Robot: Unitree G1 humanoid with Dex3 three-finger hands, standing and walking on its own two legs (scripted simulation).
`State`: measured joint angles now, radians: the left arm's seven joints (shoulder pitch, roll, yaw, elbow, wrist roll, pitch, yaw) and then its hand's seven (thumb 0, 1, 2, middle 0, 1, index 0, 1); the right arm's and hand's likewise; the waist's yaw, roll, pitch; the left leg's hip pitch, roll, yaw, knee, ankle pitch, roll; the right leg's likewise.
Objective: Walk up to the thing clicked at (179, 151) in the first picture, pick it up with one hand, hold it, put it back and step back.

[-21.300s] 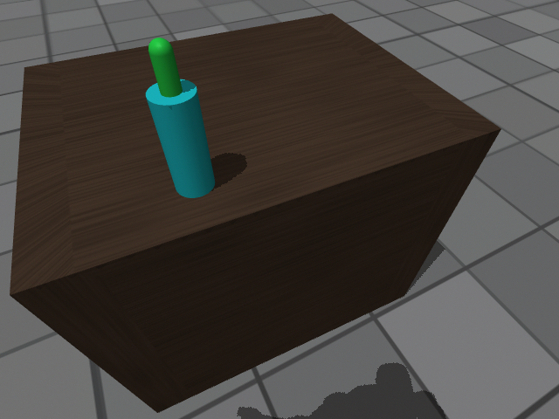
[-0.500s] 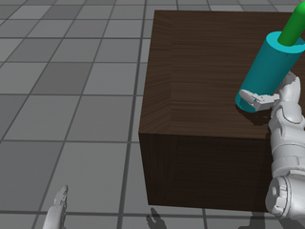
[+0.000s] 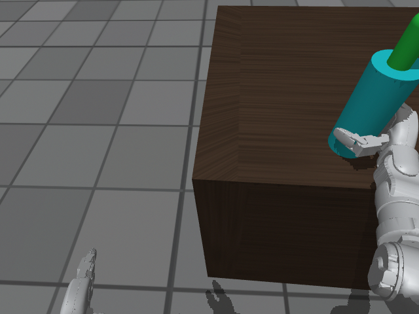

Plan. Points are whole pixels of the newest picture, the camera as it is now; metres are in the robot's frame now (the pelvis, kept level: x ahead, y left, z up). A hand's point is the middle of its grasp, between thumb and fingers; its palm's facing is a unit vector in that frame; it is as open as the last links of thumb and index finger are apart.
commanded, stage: loosen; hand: right
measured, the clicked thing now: (378, 94) +0.46 -0.23 +0.19
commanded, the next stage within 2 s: open in 0.02 s
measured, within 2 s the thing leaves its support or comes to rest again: rests again in 0.18 s
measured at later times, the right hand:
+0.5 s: hand (361, 121) +0.46 -0.23 +0.12, palm faces +0.25 +0.97 +0.01, open 13.3 cm
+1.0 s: hand (409, 84) +0.46 -0.26 +0.21, palm faces +0.30 +0.95 -0.01, open 17.2 cm
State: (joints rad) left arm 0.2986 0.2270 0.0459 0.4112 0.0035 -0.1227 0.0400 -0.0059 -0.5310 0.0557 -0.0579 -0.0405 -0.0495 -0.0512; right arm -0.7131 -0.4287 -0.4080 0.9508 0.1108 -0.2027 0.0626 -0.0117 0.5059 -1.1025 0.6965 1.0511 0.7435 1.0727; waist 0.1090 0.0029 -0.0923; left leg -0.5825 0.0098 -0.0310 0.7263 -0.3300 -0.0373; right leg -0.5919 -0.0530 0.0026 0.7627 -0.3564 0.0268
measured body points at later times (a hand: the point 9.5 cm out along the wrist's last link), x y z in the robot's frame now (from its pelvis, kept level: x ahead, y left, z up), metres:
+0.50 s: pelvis +0.01 +0.00 +0.00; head +0.06 -0.01 +0.44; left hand +0.15 +0.27 -0.05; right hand +0.44 -0.28 +0.12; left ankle +0.01 +0.14 -0.71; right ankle +0.01 -0.13 -0.71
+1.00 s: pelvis +0.02 +0.00 +0.01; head +0.04 +0.00 +0.46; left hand +0.16 +0.27 -0.05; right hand +0.44 -0.31 +0.21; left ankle +0.01 +0.14 -0.71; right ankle +0.01 -0.13 -0.71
